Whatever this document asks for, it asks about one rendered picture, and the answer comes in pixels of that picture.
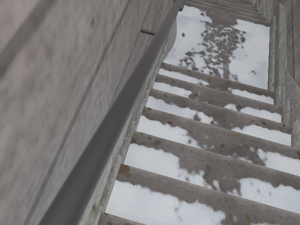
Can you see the stairs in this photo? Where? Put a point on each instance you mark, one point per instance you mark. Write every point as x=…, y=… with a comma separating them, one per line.
x=207, y=151
x=240, y=7

